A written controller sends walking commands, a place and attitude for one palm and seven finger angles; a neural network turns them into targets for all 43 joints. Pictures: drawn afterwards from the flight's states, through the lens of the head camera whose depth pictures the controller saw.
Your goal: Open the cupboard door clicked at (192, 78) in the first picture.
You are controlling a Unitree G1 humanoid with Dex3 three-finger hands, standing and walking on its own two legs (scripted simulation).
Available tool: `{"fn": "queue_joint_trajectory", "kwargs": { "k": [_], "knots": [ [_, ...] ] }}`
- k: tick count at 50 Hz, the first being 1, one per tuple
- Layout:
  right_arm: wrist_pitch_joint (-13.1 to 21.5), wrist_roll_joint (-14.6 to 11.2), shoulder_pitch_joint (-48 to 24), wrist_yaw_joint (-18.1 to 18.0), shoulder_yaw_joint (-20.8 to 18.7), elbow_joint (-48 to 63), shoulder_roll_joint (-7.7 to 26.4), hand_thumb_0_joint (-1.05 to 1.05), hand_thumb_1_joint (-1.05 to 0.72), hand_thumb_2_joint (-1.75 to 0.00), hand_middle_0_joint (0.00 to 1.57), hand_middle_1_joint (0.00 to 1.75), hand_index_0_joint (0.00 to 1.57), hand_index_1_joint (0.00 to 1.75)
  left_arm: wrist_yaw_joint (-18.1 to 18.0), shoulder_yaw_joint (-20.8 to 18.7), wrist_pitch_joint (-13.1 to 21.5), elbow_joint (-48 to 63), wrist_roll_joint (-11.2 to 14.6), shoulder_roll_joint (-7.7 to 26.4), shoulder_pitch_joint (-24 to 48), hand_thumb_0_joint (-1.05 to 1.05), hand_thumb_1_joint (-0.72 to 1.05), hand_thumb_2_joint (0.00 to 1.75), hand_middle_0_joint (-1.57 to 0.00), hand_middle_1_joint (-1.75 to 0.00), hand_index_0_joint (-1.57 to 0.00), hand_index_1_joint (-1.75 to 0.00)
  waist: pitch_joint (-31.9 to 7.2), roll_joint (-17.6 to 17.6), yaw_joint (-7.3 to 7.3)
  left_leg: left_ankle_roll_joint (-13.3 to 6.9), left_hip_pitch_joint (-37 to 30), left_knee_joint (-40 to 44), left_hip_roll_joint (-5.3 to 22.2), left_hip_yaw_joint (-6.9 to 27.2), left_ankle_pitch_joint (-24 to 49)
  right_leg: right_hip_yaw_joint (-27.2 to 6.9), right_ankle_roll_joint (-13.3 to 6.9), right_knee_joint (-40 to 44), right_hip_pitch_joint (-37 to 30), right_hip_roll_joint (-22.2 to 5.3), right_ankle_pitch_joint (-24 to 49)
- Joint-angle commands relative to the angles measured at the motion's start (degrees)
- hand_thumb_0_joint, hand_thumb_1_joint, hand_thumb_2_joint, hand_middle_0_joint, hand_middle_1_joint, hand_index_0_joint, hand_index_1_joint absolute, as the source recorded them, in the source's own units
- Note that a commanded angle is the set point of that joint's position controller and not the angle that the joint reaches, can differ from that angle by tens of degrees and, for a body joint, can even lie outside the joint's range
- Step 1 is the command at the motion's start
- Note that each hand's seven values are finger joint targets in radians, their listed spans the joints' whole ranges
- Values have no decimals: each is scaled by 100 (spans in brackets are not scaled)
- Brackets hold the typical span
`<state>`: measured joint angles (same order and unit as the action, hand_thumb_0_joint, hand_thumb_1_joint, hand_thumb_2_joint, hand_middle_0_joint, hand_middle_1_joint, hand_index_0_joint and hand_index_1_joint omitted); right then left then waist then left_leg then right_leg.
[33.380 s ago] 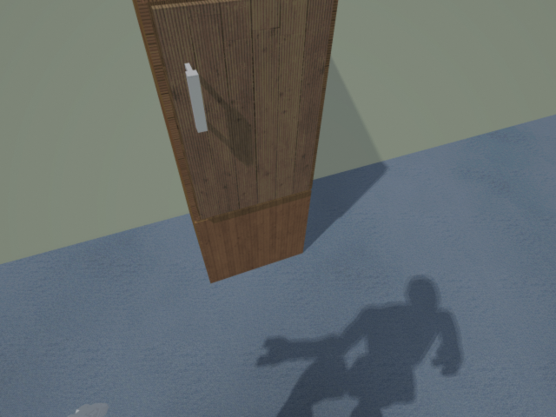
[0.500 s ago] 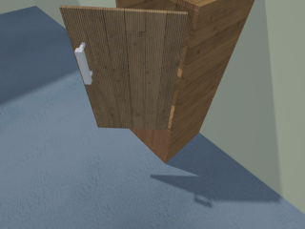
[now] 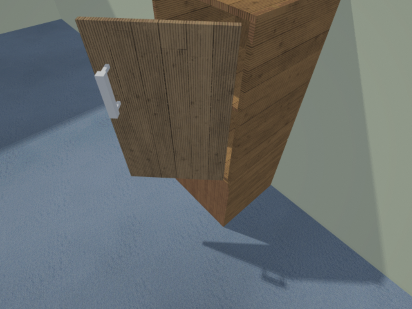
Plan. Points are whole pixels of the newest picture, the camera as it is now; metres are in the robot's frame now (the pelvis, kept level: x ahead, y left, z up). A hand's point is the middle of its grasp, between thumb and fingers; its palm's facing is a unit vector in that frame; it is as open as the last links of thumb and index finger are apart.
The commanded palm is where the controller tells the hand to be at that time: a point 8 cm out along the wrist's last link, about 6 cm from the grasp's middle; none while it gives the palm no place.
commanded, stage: look again from close up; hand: left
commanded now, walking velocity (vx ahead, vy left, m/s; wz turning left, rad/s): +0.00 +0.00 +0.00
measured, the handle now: (110, 91) +0.61 +0.29 +0.08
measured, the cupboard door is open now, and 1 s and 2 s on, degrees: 45 45 45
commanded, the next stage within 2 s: shuffle to correct the standing spot in 0.56 s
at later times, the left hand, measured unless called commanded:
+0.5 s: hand out of the picture +0.03 +0.21 -0.18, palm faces +0.00 -0.97 -0.23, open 7.4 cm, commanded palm none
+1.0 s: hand out of the picture +0.01 +0.23 -0.20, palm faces +0.01 -0.98 -0.19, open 7.4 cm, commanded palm none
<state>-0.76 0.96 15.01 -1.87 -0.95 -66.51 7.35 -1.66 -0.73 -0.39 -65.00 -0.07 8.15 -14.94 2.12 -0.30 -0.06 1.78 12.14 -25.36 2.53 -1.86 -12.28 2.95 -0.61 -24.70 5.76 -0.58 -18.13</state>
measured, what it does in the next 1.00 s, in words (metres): shifts its weight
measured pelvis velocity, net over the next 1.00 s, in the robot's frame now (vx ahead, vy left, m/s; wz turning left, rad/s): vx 0.03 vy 0.05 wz -0.05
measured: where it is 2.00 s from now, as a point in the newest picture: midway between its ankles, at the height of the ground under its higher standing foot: outside the picture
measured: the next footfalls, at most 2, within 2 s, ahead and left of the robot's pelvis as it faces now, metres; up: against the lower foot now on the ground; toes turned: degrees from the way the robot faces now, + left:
right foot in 1.20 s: +0.10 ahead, -0.01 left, +0.00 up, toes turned +0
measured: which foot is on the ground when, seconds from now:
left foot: down 0.00-1.00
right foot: down 0.00-0.96, up 0.98-1.00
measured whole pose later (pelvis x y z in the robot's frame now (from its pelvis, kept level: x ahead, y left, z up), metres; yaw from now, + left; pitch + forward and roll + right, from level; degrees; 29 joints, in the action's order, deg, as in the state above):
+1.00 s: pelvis +0.03 +0.05 -0.02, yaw -3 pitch +0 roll +1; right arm 1.1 1.3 16.9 -0.4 -0.3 -59.7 10.7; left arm -1.5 -1.6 -1.3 -61.2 -1.6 10.6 -19.8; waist 1.8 -2.8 1.6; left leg -2.7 14.0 -35.4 -0.5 -5.9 -21.2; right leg 0.6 0.1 -42.7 12.4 -4.1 -29.5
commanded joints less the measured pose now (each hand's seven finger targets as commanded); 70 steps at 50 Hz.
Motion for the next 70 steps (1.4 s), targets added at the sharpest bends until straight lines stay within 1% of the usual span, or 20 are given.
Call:
{"fn": "queue_joint_trajectory", "kwargs": {
  "k": [1,3,4,5,11,19,31,39,42,44,46,48,49,51,56,58,60,62,64,70],
  "knots": [
    [63,-18,297,-40,-88,161,552,0,-90,-90,20,30,20,30,-19,-76,105,153,-19,522,-382,0,90,90,-20,-30,-20,-30,241,-177,-24,-185,-290,292,324,261,776,-530,-151,692,575,-579,958],
    [78,-9,287,-46,-85,167,566,0,-90,-90,20,30,20,30,-19,-80,119,138,-20,505,-411,0,90,90,-20,-30,-20,-30,189,-61,-32,-186,-331,289,324,260,890,-549,-154,653,537,-590,1125],
    [217,-68,-310,48,-62,618,737,0,-90,-90,20,30,20,30,-265,-49,329,40,-165,621,-969,0,90,90,-20,-30,-20,-30,337,-154,230,-92,96,-1044,305,57,1096,-1022,61,639,731,-851,3731],
    [188,-49,83,89,-32,796,392,0,-90,-90,20,30,20,30,-248,-68,378,327,-132,842,-639,0,90,90,-20,-30,-20,-30,16,-214,-188,-175,275,-836,148,85,-291,-969,-164,387,449,-1046,3581],
    [249,-9,319,40,-20,901,750,0,-90,-90,20,30,20,30,-144,-53,281,543,-100,649,-623,0,90,90,-20,-30,-20,-30,-238,358,-50,-363,-38,-544,389,259,1655,-417,-191,-278,535,-402,1668],
    [214,-1,107,33,-11,965,858,0,-90,-90,20,30,20,30,-89,-41,149,675,-92,765,-534,0,90,90,-20,-30,-20,-30,234,54,10,-398,213,-157,349,314,756,-483,-111,-150,834,-368,792],
    [242,-10,0,49,-8,868,962,0,-90,-90,20,30,20,30,-41,-51,134,727,-95,945,-446,0,90,90,-20,-30,-20,-30,19,8,62,-426,38,30,365,310,780,-519,-71,-57,703,-418,894],
    [179,15,1,126,-20,908,897,0,-90,-90,20,30,20,30,2,-158,114,670,-132,1103,-623,0,90,90,-20,-30,-20,-30,268,-300,138,-362,586,-443,14,-45,-462,-1036,-337,246,670,-770,-226],
    [166,27,-24,140,-24,1011,805,0,-90,-90,20,30,20,30,-16,-254,107,652,-138,1268,-787,0,90,90,-20,-30,-20,-30,436,-792,190,-274,1003,-1037,-165,-341,-661,-1501,-610,457,465,-1277,266],
    [189,21,82,139,-26,1006,777,0,-90,-90,20,30,20,30,-29,-302,110,677,-150,1283,-753,0,90,90,-20,-30,-20,-30,444,-745,133,-279,786,-877,-133,-367,-486,-1351,-646,243,530,-1332,873],
    [235,9,506,132,-43,875,927,0,-90,-90,20,30,20,30,-19,-289,72,767,-169,1107,-568,0,90,90,-20,-30,-20,-30,236,71,-51,-447,-129,-333,106,19,587,-578,-353,-602,929,-722,781],
    [240,55,1232,62,-143,690,1345,0,-90,-90,20,30,20,30,-10,-198,67,913,-161,704,-278,0,90,90,-20,-30,-20,-30,121,1635,-281,-1246,-1078,501,1198,1565,1688,378,-62,-2437,2288,72,-1437],
    [238,46,1400,30,-119,663,1267,0,-90,-90,20,30,20,30,-19,-174,85,1031,-163,658,-17,0,90,90,-20,-30,-20,-30,211,1463,-344,-1590,-1106,665,1444,1820,2068,174,-122,-3227,2741,-33,-1982],
    [249,57,1029,26,-73,802,1058,0,-90,-90,20,30,20,30,23,-176,122,1060,-131,566,145,0,90,90,-20,-30,-20,-30,151,733,-171,-1755,-834,484,1440,1559,2450,24,-203,-3419,2649,-306,-1804],
    [295,33,408,-43,-49,919,965,0,-90,-90,20,30,20,30,12,-87,67,832,-94,299,-292,0,90,90,-20,-30,-20,-30,-69,498,182,-1338,-52,385,1032,742,2974,76,-18,-1475,1071,-246,-239],
    [321,-26,304,-53,-53,881,931,0,-90,-90,20,30,20,30,-30,-112,140,695,-101,496,-600,0,90,90,-20,-30,-20,-30,-226,123,335,-933,162,11,824,512,2185,-68,25,-171,220,-346,1054],
    [291,-83,517,-10,-21,838,609,0,-90,-90,20,30,20,30,-68,-120,226,646,-95,934,-635,0,90,90,-20,-30,-20,-30,-349,-690,109,-361,579,-248,144,85,-316,-1311,-482,-35,-73,-1529,3096],
    [140,-52,582,-3,5,691,393,0,-90,-90,20,30,20,30,-92,-132,235,686,-75,975,-416,0,90,90,-20,-30,-20,-30,-234,-1299,19,-212,391,-617,2,-120,-887,-1354,-838,84,234,-1701,3834],
    [117,-50,592,1,11,578,360,0,-90,-90,20,30,20,30,-112,-97,223,737,-76,857,-233,0,90,90,-20,-30,-20,-30,-225,-1074,-10,-194,294,-563,89,-78,-954,-1055,-837,94,278,-1503,3824],
    [225,-1,497,-26,66,339,473,0,-90,-90,20,30,20,30,-80,-63,149,720,-33,644,-33,0,90,90,-20,-30,-20,-30,-34,250,68,-361,-170,464,547,224,1373,-392,-239,-58,435,-648,1962]
  ]
}}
